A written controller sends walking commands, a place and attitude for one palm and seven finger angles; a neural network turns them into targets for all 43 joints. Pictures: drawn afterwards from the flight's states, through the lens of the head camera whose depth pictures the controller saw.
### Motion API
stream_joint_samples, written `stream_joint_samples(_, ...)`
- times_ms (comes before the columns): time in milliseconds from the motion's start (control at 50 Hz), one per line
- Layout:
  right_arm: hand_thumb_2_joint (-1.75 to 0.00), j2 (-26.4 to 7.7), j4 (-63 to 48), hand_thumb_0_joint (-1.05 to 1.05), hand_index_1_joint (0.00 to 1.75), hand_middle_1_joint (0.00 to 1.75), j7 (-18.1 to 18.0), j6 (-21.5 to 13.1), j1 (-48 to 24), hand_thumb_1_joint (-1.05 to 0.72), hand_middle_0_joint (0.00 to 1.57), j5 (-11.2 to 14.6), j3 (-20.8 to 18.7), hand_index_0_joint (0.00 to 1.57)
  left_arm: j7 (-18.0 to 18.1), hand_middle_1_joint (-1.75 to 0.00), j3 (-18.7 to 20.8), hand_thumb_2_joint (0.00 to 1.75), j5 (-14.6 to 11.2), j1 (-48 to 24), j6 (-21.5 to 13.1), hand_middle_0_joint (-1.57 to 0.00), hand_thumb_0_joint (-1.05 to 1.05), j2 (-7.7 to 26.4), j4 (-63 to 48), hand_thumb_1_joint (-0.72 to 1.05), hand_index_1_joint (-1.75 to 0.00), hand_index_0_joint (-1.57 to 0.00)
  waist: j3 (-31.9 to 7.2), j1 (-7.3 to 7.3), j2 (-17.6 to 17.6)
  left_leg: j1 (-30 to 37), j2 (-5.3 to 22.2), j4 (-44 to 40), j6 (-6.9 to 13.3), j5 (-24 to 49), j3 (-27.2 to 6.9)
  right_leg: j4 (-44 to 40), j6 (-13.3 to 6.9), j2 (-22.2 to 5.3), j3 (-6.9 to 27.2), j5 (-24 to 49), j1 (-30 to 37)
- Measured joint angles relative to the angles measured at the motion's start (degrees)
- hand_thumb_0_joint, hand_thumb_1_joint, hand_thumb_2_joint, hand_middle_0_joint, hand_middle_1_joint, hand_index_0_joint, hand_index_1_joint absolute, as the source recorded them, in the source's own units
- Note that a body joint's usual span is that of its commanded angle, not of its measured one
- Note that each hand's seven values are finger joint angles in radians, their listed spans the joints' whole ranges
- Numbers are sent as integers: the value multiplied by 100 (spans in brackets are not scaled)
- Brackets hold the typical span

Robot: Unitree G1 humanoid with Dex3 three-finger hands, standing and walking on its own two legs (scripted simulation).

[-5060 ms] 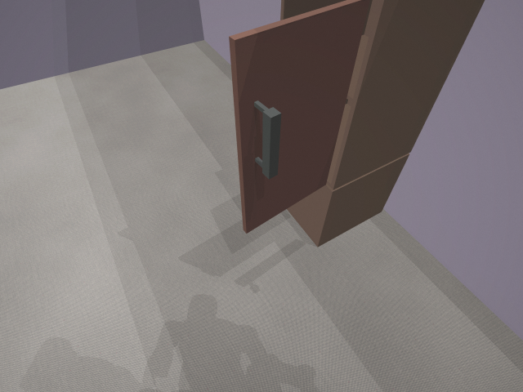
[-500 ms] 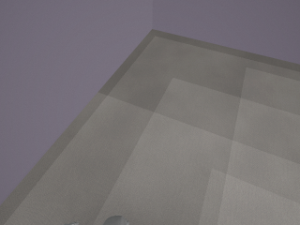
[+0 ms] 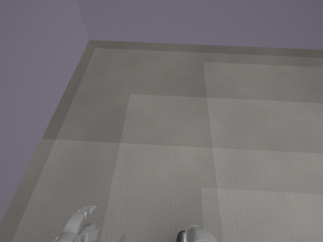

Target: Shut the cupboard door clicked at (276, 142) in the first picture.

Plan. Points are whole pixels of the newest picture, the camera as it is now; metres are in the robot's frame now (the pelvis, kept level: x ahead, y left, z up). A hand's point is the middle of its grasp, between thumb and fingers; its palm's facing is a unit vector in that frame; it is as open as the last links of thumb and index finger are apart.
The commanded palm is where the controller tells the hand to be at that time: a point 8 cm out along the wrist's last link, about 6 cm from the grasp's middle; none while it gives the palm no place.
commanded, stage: walk around to get in front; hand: left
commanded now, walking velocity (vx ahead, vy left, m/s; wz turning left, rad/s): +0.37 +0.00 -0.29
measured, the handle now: out of the picture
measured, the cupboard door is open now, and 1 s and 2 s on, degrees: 96 96 96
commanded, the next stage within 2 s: walk to a spot facing it in 0.34 s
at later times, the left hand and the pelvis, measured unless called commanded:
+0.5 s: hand (97, 211) +0.23 +0.20 -0.18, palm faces -0.07 -0.98 -0.18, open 7.3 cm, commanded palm none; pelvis +0.23 +0.00 +0.00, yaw -8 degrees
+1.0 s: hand (113, 156) +0.41 +0.17 -0.18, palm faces +0.19 -0.96 -0.19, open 7.3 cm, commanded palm none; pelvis +0.35 -0.02 -0.01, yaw +11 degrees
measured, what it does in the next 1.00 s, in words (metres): walks ahead: right foot, then left foot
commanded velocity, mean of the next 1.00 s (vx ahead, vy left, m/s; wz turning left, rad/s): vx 0.14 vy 0.00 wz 0.25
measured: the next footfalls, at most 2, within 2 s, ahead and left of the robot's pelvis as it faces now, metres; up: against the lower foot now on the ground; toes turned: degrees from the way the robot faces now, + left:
right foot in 0.04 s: +0.14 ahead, -0.11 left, +0.00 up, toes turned -7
left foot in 0.40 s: +0.33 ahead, +0.10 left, +0.00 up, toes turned +2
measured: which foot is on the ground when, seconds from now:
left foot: down 0.00-0.02, up 0.04-0.38, down 0.40-0.72, up 0.74-0.96, down 0.98-1.00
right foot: up 0.00-0.02, down 0.04-0.40, up 0.42-0.70, down 0.72-0.98, up 1.00-1.00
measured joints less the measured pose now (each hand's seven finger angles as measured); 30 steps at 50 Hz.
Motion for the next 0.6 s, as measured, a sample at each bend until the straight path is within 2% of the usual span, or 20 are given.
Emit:
stream_joint_samples(20, -90, 4, 64, 1, 30, 30, 12, 28, 115, -91, 20, 24, 1, 20, 2, -30, -16, 90, 3, -48, -77, -20, 1, 25, -47, 91, -30, -20, 5, -22, -15, -40, 71, 390, -28, -213, -13, -281, -101, 46, -28, 8, 246)
stream_joint_samples(40, -90, 29, 130, 1, 30, 30, 28, 79, 202, -91, 20, 72, 10, 20, 25, -30, -14, 90, 6, -71, -188, -20, 1, 65, -103, 91, -30, -20, -23, -3, -113, -282, 96, 1169, 19, -371, -98, -356, -239, 15, 44, 187, 344)
stream_joint_samples(60, -90, 0, 212, 1, 30, 30, 40, 167, 141, -91, 20, 111, 4, 20, 86, -30, 2, 90, -37, -90, -282, -20, 0, 36, -117, 91, -30, -20, 37, 24, -78, -635, 110, 2153, 70, -573, -424, -96, -270, 59, 48, 135, 318)
stream_joint_samples(100, -90, -75, 291, 1, 30, 30, 35, 290, -110, -91, 20, 138, -52, 20, 190, -30, -22, 90, -104, -2, -345, -20, 0, -48, -97, 91, -30, -20, 124, 4, 37, -1385, 27, 3696, 134, -536, -1020, 16, -236, 180, 21, -121, 500)
stream_joint_samples(140, -90, -113, 235, 1, 30, 30, 22, 316, -405, -91, 20, 109, -99, 20, 263, -30, -54, 90, -118, 212, -337, -20, 0, -115, 0, 91, -30, -20, 95, -4, 63, -1979, -1, 4145, 132, -199, -1230, -317, -178, 293, 51, -142, 801)
stream_joint_samples(200, -90, -86, -17, 1, 30, 30, 38, 245, -789, -91, 20, 76, -135, 20, 300, -30, -78, 90, -82, 599, -314, -20, 0, -190, 267, 91, -30, -20, -58, 25, -38, -2514, -6, 3554, 101, 166, -1264, -918, -173, 392, 171, -12, 1221)
stream_joint_samples(260, -90, -36, -250, 1, 30, 30, 84, 163, -1086, -91, 20, 67, -153, 20, 340, -30, 37, 90, -112, 931, -364, -21, -1, -158, 469, 94, -30, -20, -208, 162, -107, -2734, -49, 2635, 79, 540, -1281, -1342, -177, 469, 265, -7, 1590)
stream_joint_samples(320, -90, -16, -386, 1, 30, 30, 133, 110, -1376, -91, 20, 66, -159, 20, 293, -30, 28, 90, -89, 1231, -378, -21, -1, -63, 663, 95, -30, -20, -282, 339, -145, -2656, -157, 1736, 100, 808, -1256, -1512, -116, 507, 357, -157, 1929)
stream_joint_samples(380, -90, -44, -476, 1, 30, 30, 150, 16, -1601, -91, 20, 62, -139, 20, 274, -30, 16, 90, -94, 1551, -347, -21, -1, -25, 851, 94, -30, -20, -320, 485, -150, -2257, -320, 833, 153, 1081, -1150, -1343, -1, 495, 456, -518, 2199)
stream_joint_samples(400, -90, -81, -524, 1, 30, 30, 145, -49, -1648, -91, 20, 49, -122, 20, 269, -30, 17, 90, -101, 1689, -326, -20, -1, -35, 885, 94, -30, -20, -354, 529, -118, -2084, -353, 573, 261, 1205, -1149, -1068, 26, 501, 519, -731, 2167)
stream_joint_samples(440, -90, -53, -582, 1, 30, 30, 102, -152, -1761, -91, 20, -5, -91, 20, 261, -30, 21, 90, -110, 1817, -230, -20, 0, -4, 984, 93, -30, -20, -348, 545, -209, -2061, -391, 892, 515, 1189, -994, 352, -13, 402, 597, -1215, 1695)
stream_joint_samples(480, -90, 7, -639, 0, 30, 30, 56, -181, -1726, -91, 20, -7, -42, 20, 259, -30, 13, 90, -79, 1808, -145, -20, 0, 24, 1067, 92, -30, -20, -358, 528, -276, -1908, -417, 957, 578, 896, -857, 1883, -14, 316, 612, -1233, 1047)
stream_joint_samples(500, -90, 41, -633, 0, 30, 30, 28, -193, -1660, -91, 20, 1, -26, 20, 255, -30, 14, 90, -65, 1751, -123, -20, 0, 32, 1083, 92, -30, -20, -362, 505, -292, -1801, -447, 856, 574, 842, -838, 2345, 19, 249, 579, -1102, 774)
stream_joint_samples(540, -90, 97, -524, 0, 30, 30, -22, -206, -1480, -91, 20, 21, 12, 20, 251, -30, 2, 90, -54, 1563, -102, -20, 1, 21, 1032, 92, -30, -20, -340, 479, -283, -1559, -509, 526, 514, 918, -876, 2497, 123, 90, 496, -869, 423)
stream_joint_samples(600, -90, 82, -262, 0, 30, 30, -117, -144, -1206, -94, 20, 78, -24, 20, 269, -30, -75, 90, -72, 1234, -141, -20, 1, -85, 855, 92, -30, -20, -289, 416, -159, -1285, -560, 152, 527, 991, -1053, 1451, 248, -61, 412, -713, 354)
